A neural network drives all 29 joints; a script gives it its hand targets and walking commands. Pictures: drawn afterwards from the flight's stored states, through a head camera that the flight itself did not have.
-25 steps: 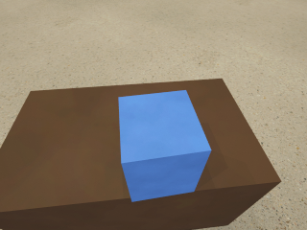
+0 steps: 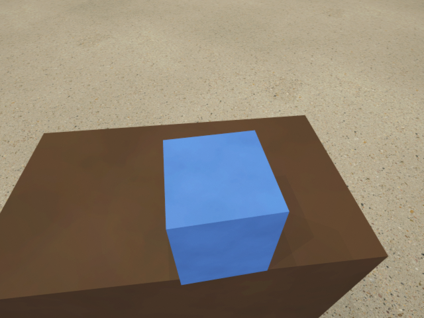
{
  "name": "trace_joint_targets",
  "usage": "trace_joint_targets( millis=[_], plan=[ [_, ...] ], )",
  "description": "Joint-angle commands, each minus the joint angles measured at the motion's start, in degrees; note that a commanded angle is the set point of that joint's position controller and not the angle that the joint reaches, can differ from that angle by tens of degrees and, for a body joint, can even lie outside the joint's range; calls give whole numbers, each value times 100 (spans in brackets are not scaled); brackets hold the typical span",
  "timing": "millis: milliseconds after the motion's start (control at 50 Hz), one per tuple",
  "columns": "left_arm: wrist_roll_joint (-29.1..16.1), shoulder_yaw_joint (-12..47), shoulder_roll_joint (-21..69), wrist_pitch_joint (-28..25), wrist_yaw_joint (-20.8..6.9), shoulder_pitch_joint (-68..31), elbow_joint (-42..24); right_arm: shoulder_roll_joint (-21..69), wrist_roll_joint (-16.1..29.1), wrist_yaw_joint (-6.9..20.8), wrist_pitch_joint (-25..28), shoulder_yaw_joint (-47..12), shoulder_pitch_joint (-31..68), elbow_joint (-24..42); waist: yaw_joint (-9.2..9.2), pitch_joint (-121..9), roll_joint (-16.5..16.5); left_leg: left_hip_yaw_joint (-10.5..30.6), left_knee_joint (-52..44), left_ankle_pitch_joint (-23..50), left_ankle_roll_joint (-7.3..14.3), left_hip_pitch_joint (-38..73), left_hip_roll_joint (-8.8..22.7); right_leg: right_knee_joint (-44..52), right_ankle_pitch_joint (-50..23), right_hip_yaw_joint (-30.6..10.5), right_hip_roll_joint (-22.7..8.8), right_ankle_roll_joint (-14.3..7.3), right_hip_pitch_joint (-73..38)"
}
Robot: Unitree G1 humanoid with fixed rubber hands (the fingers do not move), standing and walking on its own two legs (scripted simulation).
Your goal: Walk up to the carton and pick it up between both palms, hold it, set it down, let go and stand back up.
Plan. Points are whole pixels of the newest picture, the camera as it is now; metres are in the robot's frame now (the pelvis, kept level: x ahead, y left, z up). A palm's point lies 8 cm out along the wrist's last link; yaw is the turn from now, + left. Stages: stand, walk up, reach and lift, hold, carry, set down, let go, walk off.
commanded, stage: walk up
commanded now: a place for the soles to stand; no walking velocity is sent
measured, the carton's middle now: (217, 208) +0.37 +0.00 -0.01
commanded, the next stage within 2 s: reach and lift in 0.78 s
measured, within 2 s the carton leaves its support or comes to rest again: neither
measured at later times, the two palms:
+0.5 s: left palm out of the picture +0.06 +0.31 -0.09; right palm out of the picture +0.08 -0.32 -0.10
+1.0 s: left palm out of the picture +0.13 +0.29 -0.08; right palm out of the picture +0.11 -0.32 -0.10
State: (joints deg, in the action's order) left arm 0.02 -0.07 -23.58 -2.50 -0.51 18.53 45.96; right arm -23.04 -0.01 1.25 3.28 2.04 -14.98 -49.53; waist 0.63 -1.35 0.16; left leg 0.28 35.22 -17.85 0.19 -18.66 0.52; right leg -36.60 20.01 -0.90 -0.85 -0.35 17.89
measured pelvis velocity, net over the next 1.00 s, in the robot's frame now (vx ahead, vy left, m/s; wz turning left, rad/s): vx -0.02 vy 0.00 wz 0.00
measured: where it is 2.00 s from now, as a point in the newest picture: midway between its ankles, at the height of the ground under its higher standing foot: outside the picture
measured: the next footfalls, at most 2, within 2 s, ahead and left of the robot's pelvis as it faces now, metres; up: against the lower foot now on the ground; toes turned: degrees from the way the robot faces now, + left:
none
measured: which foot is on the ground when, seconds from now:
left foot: down 0.00-1.00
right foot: down 0.00-1.00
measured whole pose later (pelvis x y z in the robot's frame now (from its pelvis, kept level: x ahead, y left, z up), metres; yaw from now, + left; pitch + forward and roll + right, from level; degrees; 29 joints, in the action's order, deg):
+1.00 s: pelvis -0.02 +0.00 -0.01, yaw +0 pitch -2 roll +0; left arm 0.0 -0.1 -22.2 21.1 1.9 6.6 30.9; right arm -21.9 -1.5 3.9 11.9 8.7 -4.9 -55.2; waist 0.6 6.8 0.2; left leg 0.7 39.7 -18.9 -0.7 -18.7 0.9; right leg -41.0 20.9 -0.6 -0.4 -0.4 17.8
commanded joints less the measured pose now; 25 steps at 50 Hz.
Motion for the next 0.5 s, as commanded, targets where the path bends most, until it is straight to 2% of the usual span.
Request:
trace_joint_targets(
  millis=[0,40,60,80,100,120,140,160,180,200,220,240,260,280,300,320,340,360,380,400,420,440,460,480],
  plan=[
    [80,-416,-1053,-66,42,-481,-198,-1106,-48,-187,143,154,117,168,-44,-267,-328,808,-491,1060,502,439,594,698,-858,-541,-582,-495,-342],
    [95,-367,-1105,-86,44,-495,-238,-1185,-56,-157,135,164,204,161,-53,-428,-96,882,-503,967,521,437,599,677,-673,-572,-538,-457,-331],
    [71,-376,-1078,-73,59,-479,-160,-1200,-5,-148,128,157,181,159,-61,-375,138,773,-451,963,494,520,443,626,-760,-529,-501,-503,-388],
    [186,-453,-1195,31,31,-451,-236,-1371,-67,-253,148,204,75,140,-86,-325,-334,952,-287,1107,557,523,643,606,-993,-681,-572,-510,-84],
    [189,-526,-1289,48,7,-677,-265,-1362,-44,-283,171,204,-21,102,-147,70,-535,1043,-272,1236,609,226,693,460,-1200,-650,-534,-475,-84],
    [207,-558,-1175,75,4,-558,-315,-1372,-94,-305,177,232,-148,98,-125,-209,-249,1093,-315,1362,671,334,748,253,-1233,-490,-515,-486,-201],
    [166,-526,-1170,95,-8,-552,-292,-1426,-45,-301,193,222,-222,38,-149,-446,9,1247,-391,1605,673,606,884,153,-1135,-495,-503,-431,-123],
    [190,-520,-1152,107,-18,-613,-360,-1517,-88,-318,192,308,-223,89,-162,-226,189,1467,-423,1201,822,603,1010,-72,-761,-432,-362,-393,248],
    [216,-479,-1133,98,-17,-559,-356,-1534,-67,-338,198,287,-224,33,-120,-328,-56,1749,-554,1362,971,707,1227,-92,-672,-364,-283,-362,282],
    [180,-452,-989,89,-34,-588,-317,-1517,-62,-345,207,302,-184,61,-102,-82,127,1718,-625,1441,993,606,1277,-134,-626,-331,-300,-323,390],
    [160,-492,-1005,109,-32,-478,-336,-1529,-57,-344,182,254,-67,48,0,-116,326,1561,-746,1086,937,413,1195,89,-323,-319,-285,-350,127],
    [186,-476,-1077,118,-44,-576,-260,-1506,-60,-344,177,269,-123,126,-74,19,181,1524,-714,1186,925,349,1172,168,-417,-357,-308,-330,77],
    [187,-500,-1105,120,-57,-569,-329,-1560,-82,-335,182,268,-178,70,-73,-146,150,1493,-724,1154,801,401,1149,273,-513,-541,-275,-395,-29],
    [174,-518,-1190,108,-51,-381,-240,-1504,-33,-331,186,258,-50,79,-19,-217,-6,1346,-596,1221,768,496,1092,325,-679,-536,-376,-414,-66],
    [208,-522,-1179,85,-48,-488,-328,-1430,9,-331,206,240,-95,118,-57,-387,-239,1208,-440,1142,711,508,918,402,-806,-715,-494,-466,-102],
    [235,-523,-1087,115,-57,-533,-270,-1425,-48,-333,196,234,-18,80,-77,-178,-82,1033,-405,848,606,303,794,591,-767,-740,-494,-459,-109],
    [187,-538,-1201,100,-67,-323,-300,-1371,-55,-348,191,216,95,118,-14,-36,-272,997,-387,717,659,116,707,590,-800,-769,-504,-533,-119],
    [222,-556,-1229,126,-48,-372,-226,-1267,-47,-343,171,189,36,66,-97,-122,-522,763,-183,647,567,73,525,724,-811,-936,-588,-652,-243],
    [211,-541,-1281,107,-68,-556,-369,-1195,-42,-340,196,200,-47,141,-96,19,-747,625,-120,790,518,-61,434,866,-1032,-987,-747,-615,-289],
    [180,-530,-1196,108,-66,-636,-307,-1090,-32,-337,153,171,6,109,-90,-91,-599,234,-95,791,338,201,169,1034,-1025,-1056,-831,-811,-355],
    [154,-453,-1131,116,-57,-722,-358,-1197,-84,-339,181,201,-89,13,-169,-270,-317,320,-278,964,351,507,279,856,-1227,-893,-794,-717,-280],
    [117,-474,-1144,130,-54,-562,-343,-1276,-74,-328,231,204,-111,58,-182,-289,-288,715,-324,1412,470,611,461,561,-1545,-804,-633,-587,-210],
    [128,-475,-1169,123,-53,-655,-368,-1359,-47,-354,221,229,-116,-39,-137,-377,-45,903,-477,1482,523,710,691,313,-1376,-575,-494,-512,-164],
    [142,-541,-1206,146,-30,-515,-312,-1470,-48,-340,224,245,-86,18,-96,-309,-227,1305,-555,1434,676,723,906,-10,-1223,-439,-353,-392,6]
  ],
)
